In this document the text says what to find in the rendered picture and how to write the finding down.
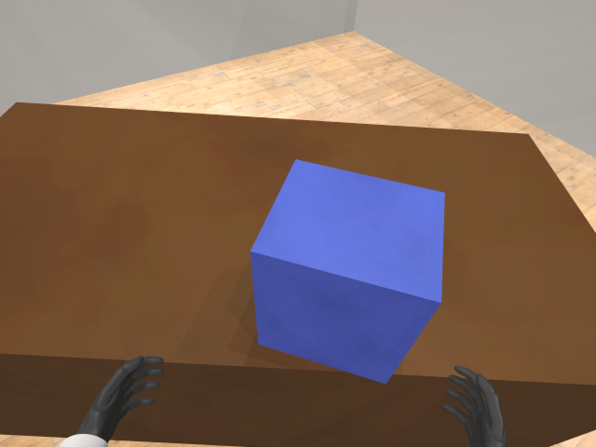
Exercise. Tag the robot right hand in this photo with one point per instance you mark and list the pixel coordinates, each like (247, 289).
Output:
(486, 426)

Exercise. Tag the robot left hand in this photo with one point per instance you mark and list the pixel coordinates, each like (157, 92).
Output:
(113, 402)

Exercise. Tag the carton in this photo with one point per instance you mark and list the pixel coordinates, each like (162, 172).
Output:
(347, 269)

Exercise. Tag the pedestal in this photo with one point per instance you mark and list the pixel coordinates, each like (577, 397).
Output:
(127, 233)

